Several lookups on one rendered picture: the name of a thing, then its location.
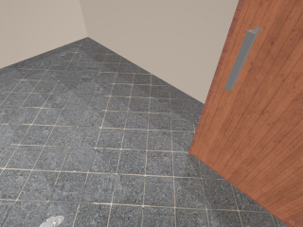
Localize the wardrobe door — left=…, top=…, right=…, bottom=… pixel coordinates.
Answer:
left=292, top=215, right=303, bottom=227
left=191, top=0, right=303, bottom=222

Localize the robot left hand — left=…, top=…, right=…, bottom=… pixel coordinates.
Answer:
left=39, top=216, right=64, bottom=227

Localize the handle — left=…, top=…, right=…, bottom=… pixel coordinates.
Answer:
left=224, top=26, right=261, bottom=91

